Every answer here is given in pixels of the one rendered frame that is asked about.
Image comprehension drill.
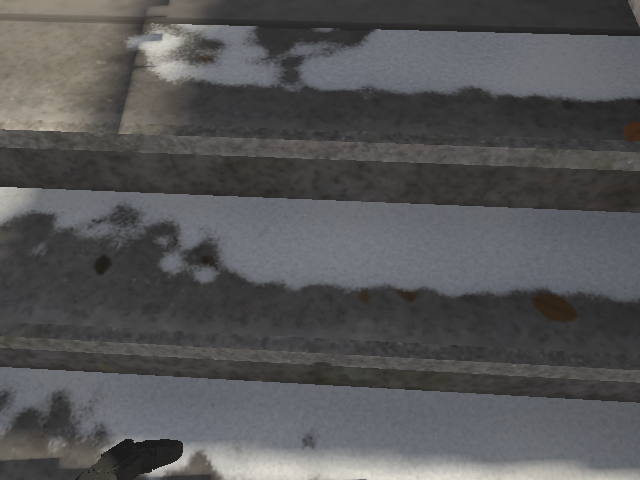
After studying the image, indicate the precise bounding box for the left robot hand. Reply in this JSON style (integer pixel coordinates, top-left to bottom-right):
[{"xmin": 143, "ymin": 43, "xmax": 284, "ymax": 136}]
[{"xmin": 75, "ymin": 439, "xmax": 183, "ymax": 480}]

